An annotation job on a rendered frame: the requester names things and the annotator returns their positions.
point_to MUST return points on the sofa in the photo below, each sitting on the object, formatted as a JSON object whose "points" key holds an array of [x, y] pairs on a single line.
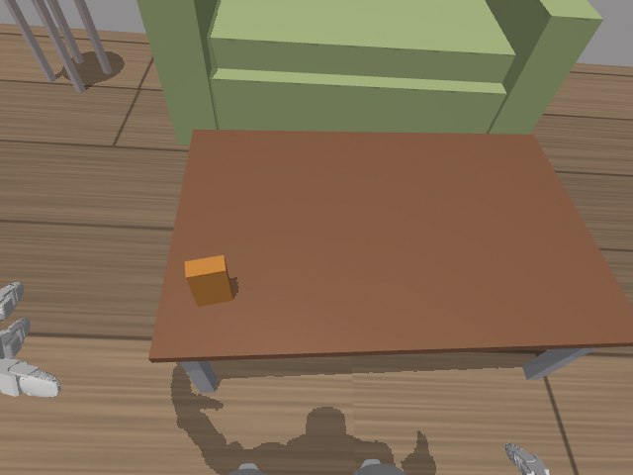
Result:
{"points": [[387, 66]]}

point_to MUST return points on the coffee table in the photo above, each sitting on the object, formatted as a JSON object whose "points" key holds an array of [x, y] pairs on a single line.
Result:
{"points": [[368, 243]]}

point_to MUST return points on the right robot hand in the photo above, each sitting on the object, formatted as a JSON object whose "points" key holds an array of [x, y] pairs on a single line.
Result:
{"points": [[525, 462]]}

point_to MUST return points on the left robot hand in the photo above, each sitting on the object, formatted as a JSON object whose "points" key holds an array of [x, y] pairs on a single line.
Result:
{"points": [[17, 376]]}

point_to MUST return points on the carton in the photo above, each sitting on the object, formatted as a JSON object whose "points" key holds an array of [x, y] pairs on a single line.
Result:
{"points": [[208, 280]]}

